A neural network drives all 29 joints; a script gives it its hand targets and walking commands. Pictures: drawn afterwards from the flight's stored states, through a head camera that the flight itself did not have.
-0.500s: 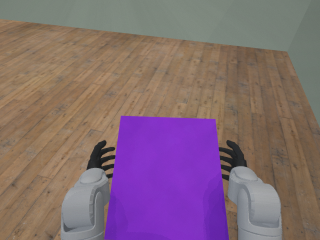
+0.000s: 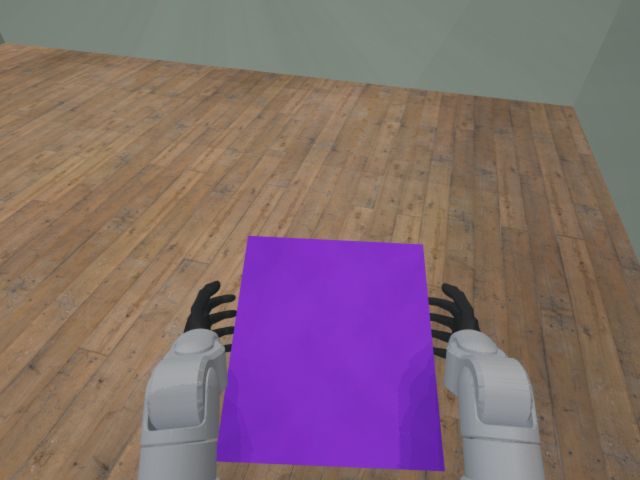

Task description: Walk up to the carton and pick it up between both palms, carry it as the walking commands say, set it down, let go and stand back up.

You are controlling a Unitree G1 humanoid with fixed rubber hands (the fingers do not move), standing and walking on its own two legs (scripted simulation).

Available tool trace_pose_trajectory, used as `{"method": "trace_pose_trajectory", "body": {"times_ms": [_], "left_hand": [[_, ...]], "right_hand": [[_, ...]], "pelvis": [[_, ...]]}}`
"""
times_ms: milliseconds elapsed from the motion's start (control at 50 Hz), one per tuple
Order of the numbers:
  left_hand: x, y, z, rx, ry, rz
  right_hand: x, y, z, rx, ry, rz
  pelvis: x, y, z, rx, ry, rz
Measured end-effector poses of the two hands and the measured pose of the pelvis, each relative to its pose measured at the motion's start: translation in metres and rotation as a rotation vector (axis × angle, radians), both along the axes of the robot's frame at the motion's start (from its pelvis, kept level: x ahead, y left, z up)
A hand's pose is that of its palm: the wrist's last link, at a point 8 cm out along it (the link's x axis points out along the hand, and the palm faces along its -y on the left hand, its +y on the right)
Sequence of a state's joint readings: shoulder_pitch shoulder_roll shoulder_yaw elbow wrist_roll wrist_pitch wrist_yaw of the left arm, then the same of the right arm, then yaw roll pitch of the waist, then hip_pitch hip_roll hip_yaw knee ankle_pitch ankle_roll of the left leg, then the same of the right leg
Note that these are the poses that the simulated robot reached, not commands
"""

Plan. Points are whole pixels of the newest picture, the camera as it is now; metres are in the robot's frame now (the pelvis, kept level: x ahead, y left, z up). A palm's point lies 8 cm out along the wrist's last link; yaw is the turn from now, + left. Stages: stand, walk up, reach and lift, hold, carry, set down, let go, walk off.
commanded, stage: carry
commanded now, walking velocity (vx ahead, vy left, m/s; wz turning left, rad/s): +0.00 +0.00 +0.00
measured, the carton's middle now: (329, 355) +0.31 +0.00 -0.01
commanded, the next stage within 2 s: hold in 1.16 s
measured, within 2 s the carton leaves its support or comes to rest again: neither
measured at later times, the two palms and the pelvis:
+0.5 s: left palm (186, 355) +0.27 +0.17 +0.05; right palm (440, 348) +0.28 -0.14 +0.05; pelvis +0.01 +0.02 +0.00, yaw +1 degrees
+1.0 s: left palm (189, 352) +0.29 +0.18 +0.03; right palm (434, 349) +0.29 -0.14 +0.03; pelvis +0.01 +0.02 +0.00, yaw +0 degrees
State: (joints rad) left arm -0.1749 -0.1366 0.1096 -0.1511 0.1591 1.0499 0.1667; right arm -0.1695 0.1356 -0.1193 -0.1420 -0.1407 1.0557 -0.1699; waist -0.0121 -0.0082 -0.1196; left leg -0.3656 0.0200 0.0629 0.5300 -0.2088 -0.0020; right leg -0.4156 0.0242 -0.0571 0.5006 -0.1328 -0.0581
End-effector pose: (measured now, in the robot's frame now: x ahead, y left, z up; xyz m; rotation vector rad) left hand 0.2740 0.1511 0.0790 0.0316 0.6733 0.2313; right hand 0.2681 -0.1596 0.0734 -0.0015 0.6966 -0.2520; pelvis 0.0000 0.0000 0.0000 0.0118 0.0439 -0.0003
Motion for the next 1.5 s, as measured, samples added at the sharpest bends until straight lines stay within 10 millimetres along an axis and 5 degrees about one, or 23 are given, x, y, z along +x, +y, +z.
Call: {"method": "trace_pose_trajectory", "body": {"times_ms": [380,1160,1500], "left_hand": [[-0.006,0.022,-0.022,-0.018,-0.013,0.007],[0.016,0.027,-0.048,-0.016,-0.018,-0.032],[0.037,0.027,-0.011,-0.017,-0.047,-0.005]], "right_hand": [[0.005,0.019,-0.021,-0.003,-0.016,0.047],[0.021,0.021,-0.046,-0.004,-0.022,0.068],[0.052,0.02,-0.011,0.016,-0.055,0.109]], "pelvis": [[0.004,0.013,-0.001,-0.003,-0.008,0.01],[0.017,0.02,0.0,-0.009,-0.008,0.005],[0.023,0.014,0.007,-0.014,-0.198,0.045]]}}
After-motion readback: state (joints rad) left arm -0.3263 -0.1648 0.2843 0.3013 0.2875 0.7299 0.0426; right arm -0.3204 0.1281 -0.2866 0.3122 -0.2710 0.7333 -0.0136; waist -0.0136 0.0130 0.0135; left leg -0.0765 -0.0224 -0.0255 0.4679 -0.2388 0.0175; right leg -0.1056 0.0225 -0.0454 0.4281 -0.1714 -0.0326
